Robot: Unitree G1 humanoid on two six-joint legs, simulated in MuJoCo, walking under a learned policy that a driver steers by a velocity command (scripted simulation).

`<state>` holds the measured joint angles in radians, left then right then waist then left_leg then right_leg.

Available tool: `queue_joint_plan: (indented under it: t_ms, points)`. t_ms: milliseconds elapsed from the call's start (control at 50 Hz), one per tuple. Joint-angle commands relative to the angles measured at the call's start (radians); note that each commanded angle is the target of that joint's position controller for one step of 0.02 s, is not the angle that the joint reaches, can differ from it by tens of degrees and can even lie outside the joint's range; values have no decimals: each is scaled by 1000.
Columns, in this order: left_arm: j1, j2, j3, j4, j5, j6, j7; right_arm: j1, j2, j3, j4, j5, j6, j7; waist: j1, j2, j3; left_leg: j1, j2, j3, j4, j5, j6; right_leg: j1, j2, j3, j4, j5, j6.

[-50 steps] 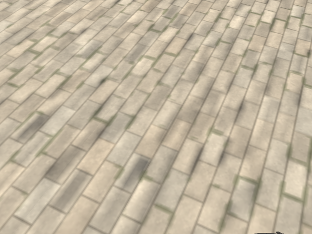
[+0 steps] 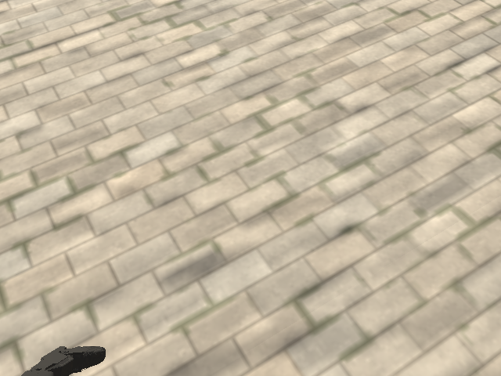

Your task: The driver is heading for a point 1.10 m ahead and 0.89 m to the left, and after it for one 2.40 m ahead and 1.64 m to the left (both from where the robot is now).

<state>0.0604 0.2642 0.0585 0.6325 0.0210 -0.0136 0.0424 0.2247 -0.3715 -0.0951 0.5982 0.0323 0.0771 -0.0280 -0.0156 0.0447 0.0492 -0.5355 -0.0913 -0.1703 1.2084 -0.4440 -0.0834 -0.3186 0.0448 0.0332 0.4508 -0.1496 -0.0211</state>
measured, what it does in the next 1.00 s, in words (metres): steps on the spot, turning left: left foot, then right foot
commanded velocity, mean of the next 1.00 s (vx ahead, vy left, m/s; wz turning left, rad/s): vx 0.01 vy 0.00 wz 0.88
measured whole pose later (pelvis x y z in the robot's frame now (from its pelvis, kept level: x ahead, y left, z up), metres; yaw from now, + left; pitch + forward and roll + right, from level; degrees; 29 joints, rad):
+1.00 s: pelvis +0.05 +0.04 +0.00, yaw +51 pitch +1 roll +1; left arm 0.16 0.26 0.07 0.69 0.01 0.00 0.02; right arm 0.16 -0.35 -0.09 0.62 0.02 0.05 -0.03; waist 0.03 0.04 0.05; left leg -0.47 -0.07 -0.15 1.10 -0.46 -0.09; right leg -0.27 0.01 0.04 0.45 -0.21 -0.02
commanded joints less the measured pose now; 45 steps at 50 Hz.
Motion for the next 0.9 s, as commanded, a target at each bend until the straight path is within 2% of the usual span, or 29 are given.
queue_joint_plan:
  t_ms: [20, 80, 180, 220, 260, 300, 320, 340, 360, 380, 400, 420, 440, 460, 480, 500, 540, 580, 640, 700, 740, 760, 780, 800, 820, 840, 860, 880, 900]
  points:
    - [-15, 130, 31, -62, 10, 9, 16, 32, -64, -22, -69, 5, -8, -2, 7, -186, -83, -121, 95, 111, 56, 79, -32, 149, -243, 131, -159, 191, -182]
    - [32, 149, 42, -42, 10, 14, 17, -25, -51, -17, -94, -1, -16, 1, 42, -186, -120, -149, 161, 124, -35, 92, -46, 244, -298, 99, -169, 214, -219]
    - [11, 186, 64, -26, 0, 15, -2, -43, -27, -10, -96, -10, -16, 18, 36, -190, -141, -19, 198, 170, -233, 125, -16, 217, -341, -14, -175, 177, -209]
    - [4, 196, 71, -19, -10, 12, -14, -42, -29, -13, -92, -9, -9, 27, 30, -197, -138, 57, 191, 202, -329, 122, 9, 198, -353, -60, -163, 173, -192]
    - [15, 206, 80, -8, -27, 6, -28, -45, -36, -20, -94, -7, 3, 39, 25, -202, -138, 113, 181, 227, -433, 111, 39, 212, -377, -85, -130, 184, -168]
    - [11, 202, 83, 3, -47, 2, -33, -3, -36, -31, -80, -4, 12, 47, -13, -185, -149, 225, 151, 255, -613, 182, 86, 200, -378, -131, -39, 159, -111]
    - [46, 170, 79, 22, -52, 3, -37, 53, -56, -46, -57, -6, 13, 40, -32, -139, -151, 342, 122, 238, -711, 259, 124, 128, -340, -176, 63, 97, -51]
    - [87, 123, 68, 29, -36, 5, -45, 133, -155, -80, -40, -5, 7, 23, -44, 80, -131, 521, 228, 22, -821, 563, 201, -91, -239, -255, 316, -153, 40]
    - [40, 83, 49, -59, 4, 3, -43, 111, -292, -98, -69, -22, -9, 12, 4, 363, -139, 620, 457, -400, -818, 761, 403, -444, -82, -203, 587, -534, 121]
    - [-75, 131, 61, -76, 9, -2, -30, 92, -228, -88, -91, -55, -43, 25, -80, 196, -204, 562, 457, -394, -858, 654, 449, -470, -65, -10, 735, -509, 103]
    - [-101, 142, 64, -83, -11, -2, -22, 63, -202, -73, -77, -56, -65, 26, -52, 150, -166, 518, 409, -322, -878, 549, 400, -472, -70, 29, 748, -415, 70]
    - [-72, 144, 69, -62, -14, -2, -11, 6, -172, -66, -77, -32, -71, 18, -14, 89, -134, 487, 356, -261, -874, 482, 341, -470, -84, 46, 720, -319, 56]
    - [-46, 161, 74, -52, -5, 0, -3, -42, -139, -53, -85, -12, -65, 10, 10, 88, -125, 456, 338, -231, -862, 493, 312, -453, -88, 54, 690, -260, 57]
    - [-27, 160, 76, -44, 0, 0, -4, -73, -124, -43, -95, -11, -60, 1, 29, 100, -135, 406, 306, -200, -853, 540, 301, -392, -72, 49, 691, -216, 65]
    - [-8, 154, 75, -36, -1, -2, -8, -81, -116, -39, -99, -17, -55, -5, 38, 99, -154, 389, 283, -187, -845, 567, 296, -356, -51, 46, 688, -181, 72]
    - [3, 142, 71, -28, -5, -4, -12, -77, -116, -39, -97, -21, -53, -10, 39, 86, -169, 387, 267, -182, -835, 577, 292, -335, -34, 45, 660, -155, 80]
    - [-13, 117, 61, -29, -12, -5, -16, -59, -124, -42, -90, -16, -51, -15, 27, 77, -168, 396, 245, -205, -818, 570, 286, -323, -5, 53, 549, -136, 93]
    - [-36, 105, 53, -35, -16, -7, -21, -59, -136, -47, -89, -12, -46, -19, 19, 92, -163, 396, 230, -246, -803, 525, 281, -301, 17, 68, 443, -132, 101]
    - [-51, 111, 51, -36, -20, -11, -30, -71, -146, -51, -96, -12, -38, -17, 8, 119, -158, 369, 218, -322, -782, 487, 277, -238, 40, 89, 330, -143, 100]
    - [-40, 125, 54, -35, -25, -21, -38, -84, -145, -52, -101, -9, -33, -10, 3, 146, -164, 368, 206, -398, -755, 529, 272, -165, 49, 110, 229, -162, 88]
    - [-7, 139, 61, -28, -28, -29, -43, -108, -140, -50, -109, -3, -30, -6, 17, 160, -167, 355, 183, -439, -733, 539, 257, -76, 45, 109, 113, -147, 74]
    - [34, 145, 66, -13, -27, -32, -46, -134, -129, -45, -112, 1, -29, -6, 40, 157, -174, 343, 162, -422, -704, 513, 236, -2, 29, 90, 12, -65, 62]
    - [60, 159, 71, -2, -21, -32, -45, -125, -102, -35, -112, 2, -28, -6, 40, 123, -188, 297, 125, -385, -653, 406, 202, 108, -26, 94, -76, 61, 41]
    - [42, 206, 77, -17, -7, -25, -41, -31, -31, -14, -97, -15, -27, -4, -14, -84, -239, 202, 23, -258, -461, 37, 151, 243, -227, 280, -98, 180, -35]
    - [48, 243, 82, -15, 23, -17, -41, -29, -63, -21, -118, -10, -35, -6, -33, -327, -155, -5, -101, -92, -268, -248, 89, 228, -387, 536, -147, 319, -216]
    - [31, 201, 73, -30, 13, -21, -39, -1, -147, -44, -94, -27, -47, -7, -31, -266, -138, -49, -19, -78, -71, -211, 45, 191, -447, 583, -146, 263, -283]
    - [5, 153, 57, -40, 1, -19, -32, -21, -171, -53, -69, -21, -45, -6, -22, -193, -112, -44, 6, -57, -3, -135, 29, 156, -387, 461, -130, 209, -256]
    - [-9, 135, 49, -43, -8, -12, -25, -26, -147, -48, -47, -20, -37, -9, -20, -144, -93, -37, 13, -42, 21, -80, 14, 140, -317, 368, -122, 142, -211]
    - [-7, 134, 45, -38, -19, -7, -20, -36, -119, -39, -46, -22, -32, -11, -6, -137, -80, -50, 12, -32, 48, -43, 4, 141, -293, 330, -122, 141, -201]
